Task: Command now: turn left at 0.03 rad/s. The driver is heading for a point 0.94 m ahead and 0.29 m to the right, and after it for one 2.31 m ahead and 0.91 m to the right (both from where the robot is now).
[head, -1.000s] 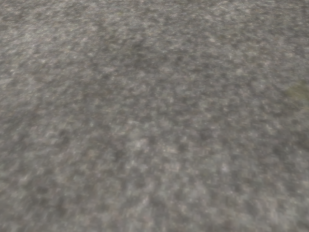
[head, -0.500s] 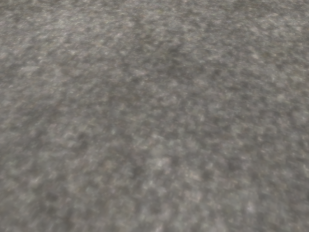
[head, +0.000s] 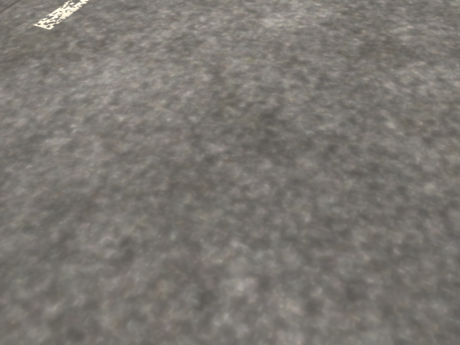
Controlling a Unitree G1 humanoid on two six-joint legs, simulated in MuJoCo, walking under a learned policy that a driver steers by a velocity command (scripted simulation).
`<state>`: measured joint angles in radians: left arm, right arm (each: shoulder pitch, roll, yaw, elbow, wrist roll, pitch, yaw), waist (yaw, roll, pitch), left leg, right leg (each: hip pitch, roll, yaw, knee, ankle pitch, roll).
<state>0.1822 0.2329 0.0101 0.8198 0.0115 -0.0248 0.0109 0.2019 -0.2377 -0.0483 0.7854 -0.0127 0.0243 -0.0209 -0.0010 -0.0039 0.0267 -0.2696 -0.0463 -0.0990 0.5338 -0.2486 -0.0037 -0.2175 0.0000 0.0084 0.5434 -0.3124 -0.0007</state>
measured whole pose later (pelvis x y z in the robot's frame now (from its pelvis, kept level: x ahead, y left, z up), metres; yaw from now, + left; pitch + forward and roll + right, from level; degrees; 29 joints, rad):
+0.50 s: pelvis +0.10 +0.03 +0.01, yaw +0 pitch +0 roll +0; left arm 0.26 0.30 0.05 0.90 -0.04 -0.08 0.00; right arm 0.35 -0.24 -0.06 0.93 0.01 -0.09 0.01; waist -0.02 -0.04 0.00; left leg -0.12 -0.04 0.02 0.39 -0.27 0.05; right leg -0.42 -0.03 0.02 1.05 -0.34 -0.05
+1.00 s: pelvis +0.37 -0.04 +0.00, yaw -14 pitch +1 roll -1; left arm 0.21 0.28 0.06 0.78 0.00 -0.06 -0.04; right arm 0.23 -0.28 -0.04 0.83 0.00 -0.13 -0.01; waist 0.01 0.01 0.05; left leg -0.46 0.07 -0.07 1.19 -0.33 0.02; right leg -0.32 0.12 0.01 0.44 -0.13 -0.11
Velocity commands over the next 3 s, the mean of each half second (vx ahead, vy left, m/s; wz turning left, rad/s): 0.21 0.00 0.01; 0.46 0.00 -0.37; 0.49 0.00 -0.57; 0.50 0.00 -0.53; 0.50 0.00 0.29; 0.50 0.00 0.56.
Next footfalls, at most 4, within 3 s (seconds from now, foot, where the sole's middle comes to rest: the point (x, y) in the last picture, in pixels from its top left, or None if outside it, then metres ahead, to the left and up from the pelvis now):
0.84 right None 0.45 -0.11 -0.77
1.32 left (238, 264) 0.77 0.01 -0.77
1.84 right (352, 242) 0.85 -0.38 -0.77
2.38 left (351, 160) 1.23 -0.44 -0.77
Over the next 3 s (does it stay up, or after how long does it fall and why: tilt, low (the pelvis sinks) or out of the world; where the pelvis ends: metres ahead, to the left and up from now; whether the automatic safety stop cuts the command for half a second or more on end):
stays up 1.31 -0.64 0.00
